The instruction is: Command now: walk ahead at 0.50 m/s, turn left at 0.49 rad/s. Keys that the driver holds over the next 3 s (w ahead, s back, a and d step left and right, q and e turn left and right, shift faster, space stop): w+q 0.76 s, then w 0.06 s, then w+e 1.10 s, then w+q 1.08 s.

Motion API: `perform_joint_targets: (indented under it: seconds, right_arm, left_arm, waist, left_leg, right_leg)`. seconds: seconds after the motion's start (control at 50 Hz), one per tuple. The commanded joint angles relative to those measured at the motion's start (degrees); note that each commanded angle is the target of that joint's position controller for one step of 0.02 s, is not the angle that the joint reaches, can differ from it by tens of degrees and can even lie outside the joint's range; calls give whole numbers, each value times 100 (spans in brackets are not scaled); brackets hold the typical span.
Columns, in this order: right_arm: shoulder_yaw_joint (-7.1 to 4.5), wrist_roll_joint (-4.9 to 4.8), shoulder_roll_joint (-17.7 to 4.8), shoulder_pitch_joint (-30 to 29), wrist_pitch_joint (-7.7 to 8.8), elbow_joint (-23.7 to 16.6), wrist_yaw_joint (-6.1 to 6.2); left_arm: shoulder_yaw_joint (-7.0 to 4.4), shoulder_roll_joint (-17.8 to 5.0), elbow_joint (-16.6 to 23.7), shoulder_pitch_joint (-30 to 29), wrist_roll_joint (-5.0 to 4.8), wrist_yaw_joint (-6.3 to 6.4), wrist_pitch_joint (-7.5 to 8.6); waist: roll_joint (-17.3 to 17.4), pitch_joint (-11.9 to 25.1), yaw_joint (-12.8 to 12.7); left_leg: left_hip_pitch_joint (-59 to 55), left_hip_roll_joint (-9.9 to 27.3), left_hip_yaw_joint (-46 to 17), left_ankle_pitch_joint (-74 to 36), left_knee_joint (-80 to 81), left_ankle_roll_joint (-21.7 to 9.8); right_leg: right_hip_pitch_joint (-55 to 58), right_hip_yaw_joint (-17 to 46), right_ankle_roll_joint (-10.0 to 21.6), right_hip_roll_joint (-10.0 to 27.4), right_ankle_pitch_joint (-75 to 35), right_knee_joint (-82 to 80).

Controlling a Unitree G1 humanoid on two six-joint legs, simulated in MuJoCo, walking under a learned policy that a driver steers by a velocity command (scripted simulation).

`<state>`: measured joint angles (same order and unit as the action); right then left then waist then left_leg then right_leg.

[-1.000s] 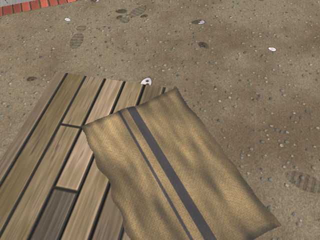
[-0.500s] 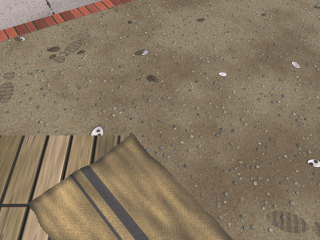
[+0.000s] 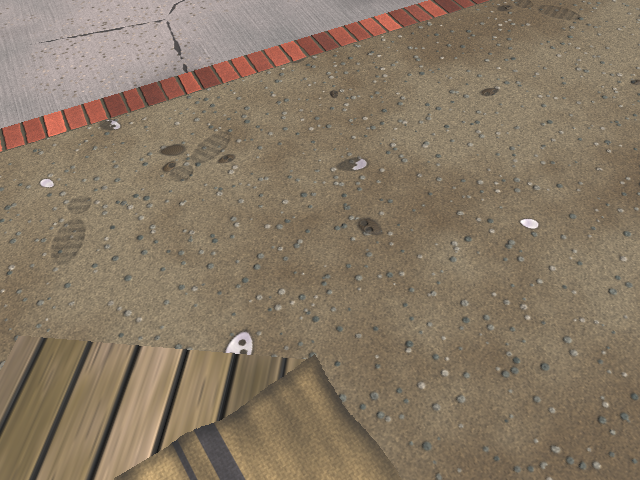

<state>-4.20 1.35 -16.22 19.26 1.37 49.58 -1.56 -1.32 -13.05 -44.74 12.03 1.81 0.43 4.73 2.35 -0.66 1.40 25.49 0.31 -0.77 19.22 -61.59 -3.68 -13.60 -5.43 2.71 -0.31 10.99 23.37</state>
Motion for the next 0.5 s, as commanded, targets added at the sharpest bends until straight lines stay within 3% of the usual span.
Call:
perform_joint_targets:
  seconds: [0.02, 0.14, 0.2, 0.26, 0.3, 0.34, 0.36, 0.38, 0.4, 0.42, 0.44, 0.46, 0.5]
  right_arm:
    - [-39, 65, -133, -2, -82, -374, -105]
    - [51, 61, -22, -1144, -114, -807, -246]
    - [130, 68, 19, -1762, -94, -1038, -320]
    - [139, 96, -56, -2081, -92, -1202, -333]
    - [107, 121, -128, -1968, -97, -1214, -286]
    - [-1, 140, -314, -1096, -48, -993, -201]
    - [-118, 189, -511, -122, 4, -672, -121]
    - [-306, 230, -1135, 479, 4, -571, -17]
    - [-404, 32, -1606, 291, -46, -729, 18]
    - [-381, -48, -1444, 369, -111, -681, 69]
    - [-309, -80, -1169, 94, -99, -605, 122]
    - [-229, -84, -878, -165, -61, -599, 136]
    - [-135, -125, -626, -523, 29, -662, 143]
  left_arm:
    - [-170, -562, 78, 440, -75, 13, 176]
    - [-214, -602, -211, 802, -68, -2, 178]
    - [-259, -762, -319, 960, -67, 17, 160]
    - [-300, -901, -474, 1210, -60, 54, 82]
    - [-326, -1043, -547, 1256, -52, 87, 6]
    - [-365, -1231, -589, 1273, -49, 109, -108]
    - [-354, -1230, -532, 1218, -56, 105, -147]
    - [-245, -809, -263, 1370, -97, 58, -127]
    - [-239, -678, 161, 1135, -96, -32, -66]
    - [-291, -987, 304, 344, -43, -50, -22]
    - [-230, -835, 338, 260, -120, -66, 49]
    - [-218, -790, 226, 407, -108, -52, 69]
    - [-213, -745, 141, 676, 79, -63, -122]
  waist:
    - [-766, -36, -82]
    - [-687, -275, -194]
    - [-695, -422, -335]
    - [-662, -496, -411]
    - [-755, -331, -311]
    - [-802, 248, 79]
    - [-537, 806, 515]
    - [314, 1486, 612]
    - [1133, 1900, 377]
    - [189, 1351, 623]
    - [10, 652, 383]
    - [-285, 248, 76]
    - [-223, 157, -295]
  left_leg:
    - [1183, 377, -189, -494, -285, 105]
    - [1606, 431, 45, -1597, 808, 229]
    - [1219, 388, 385, -1894, 1776, 100]
    - [1008, 252, 682, -1442, 2325, -138]
    - [553, -59, 922, -873, 2536, -364]
    - [-537, -520, 1019, -376, 2794, -654]
    - [-1883, -597, 807, -554, 3206, -855]
    - [-3641, 804, -1140, 374, 3395, -1308]
    - [-4513, 2045, -4244, -11, 4335, -2042]
    - [-4273, 1849, -3636, -601, 4525, -1884]
    - [-3501, 1721, -2809, -1262, 4519, -1735]
    - [-2714, 1390, -2258, -1977, 4588, -1464]
    - [-1896, 921, -1622, -2641, 4722, -1275]
  right_leg:
    - [839, 1214, 544, 1549, -870, -1427]
    - [1001, 116, 556, 1409, -1703, -1493]
    - [1034, -248, 489, 1452, -1812, -1490]
    - [1522, -498, 413, 1584, -2437, -1211]
    - [1824, -730, 335, 1612, -4059, -556]
    - [1856, -885, 294, 1602, -5211, 1004]
    - [1204, -990, 146, 1482, -4456, 2387]
    - [-611, -981, -97, 1153, -1671, 4264]
    - [-2495, -168, -391, -46, 2095, 5885]
    - [-3145, 641, -337, 255, 1580, 5950]
    - [-3117, 651, -288, 514, 1018, 5547]
    - [-2698, 659, -276, 703, 793, 4930]
    - [-1976, 706, -383, 805, 771, 4417]
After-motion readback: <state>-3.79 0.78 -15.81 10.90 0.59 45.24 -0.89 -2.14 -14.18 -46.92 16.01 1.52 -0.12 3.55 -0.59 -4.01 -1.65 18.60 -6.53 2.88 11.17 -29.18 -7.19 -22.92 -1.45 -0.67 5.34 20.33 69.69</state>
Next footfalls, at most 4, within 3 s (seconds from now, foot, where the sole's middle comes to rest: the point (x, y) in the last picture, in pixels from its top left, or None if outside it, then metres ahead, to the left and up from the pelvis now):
0.36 left None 0.31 0.14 -0.78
0.90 right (290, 407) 0.66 0.12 -0.78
1.40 left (174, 355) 0.81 0.40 -0.78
1.92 right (254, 254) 1.11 0.22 -0.78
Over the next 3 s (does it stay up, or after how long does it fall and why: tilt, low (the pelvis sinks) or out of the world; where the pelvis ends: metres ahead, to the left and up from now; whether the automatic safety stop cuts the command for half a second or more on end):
stays up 1.55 0.34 -0.02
